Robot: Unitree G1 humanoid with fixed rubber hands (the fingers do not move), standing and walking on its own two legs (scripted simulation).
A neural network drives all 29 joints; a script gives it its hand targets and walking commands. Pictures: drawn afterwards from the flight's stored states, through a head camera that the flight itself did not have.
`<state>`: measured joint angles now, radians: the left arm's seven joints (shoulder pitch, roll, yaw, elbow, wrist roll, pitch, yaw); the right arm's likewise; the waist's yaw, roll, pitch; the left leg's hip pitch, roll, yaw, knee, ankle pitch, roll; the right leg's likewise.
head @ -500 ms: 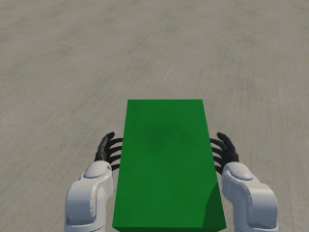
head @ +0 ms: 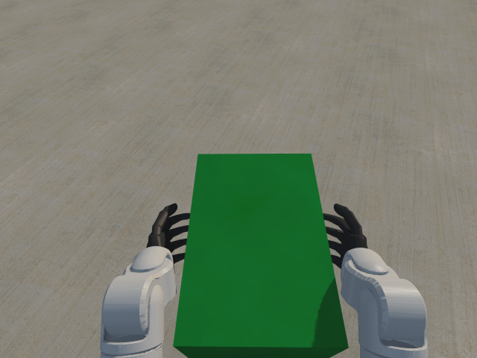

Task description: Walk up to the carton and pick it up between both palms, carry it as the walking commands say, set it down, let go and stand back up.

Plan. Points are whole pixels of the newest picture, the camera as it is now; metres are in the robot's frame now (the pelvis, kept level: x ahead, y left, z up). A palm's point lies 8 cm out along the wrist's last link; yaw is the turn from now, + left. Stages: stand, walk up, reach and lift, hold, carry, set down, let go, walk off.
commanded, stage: carry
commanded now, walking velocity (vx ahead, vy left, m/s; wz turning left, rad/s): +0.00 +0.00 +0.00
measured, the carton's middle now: (254, 263) +0.27 +0.00 +0.02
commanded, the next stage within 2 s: hold in 1.38 s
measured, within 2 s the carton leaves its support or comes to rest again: neither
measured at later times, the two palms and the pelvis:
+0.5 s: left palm (154, 282) +0.21 +0.14 +0.08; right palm (349, 280) +0.22 -0.14 +0.08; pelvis -0.05 +0.00 +0.00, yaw +1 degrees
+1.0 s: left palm (148, 300) +0.19 +0.15 +0.07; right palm (345, 296) +0.20 -0.13 +0.06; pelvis -0.07 +0.01 +0.00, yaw +1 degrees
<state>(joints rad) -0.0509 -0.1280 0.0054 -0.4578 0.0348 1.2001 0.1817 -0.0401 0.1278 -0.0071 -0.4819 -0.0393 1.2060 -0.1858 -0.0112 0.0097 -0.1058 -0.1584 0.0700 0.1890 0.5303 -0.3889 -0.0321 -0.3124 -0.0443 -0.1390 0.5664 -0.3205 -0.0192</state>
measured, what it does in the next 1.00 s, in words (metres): shifts its weight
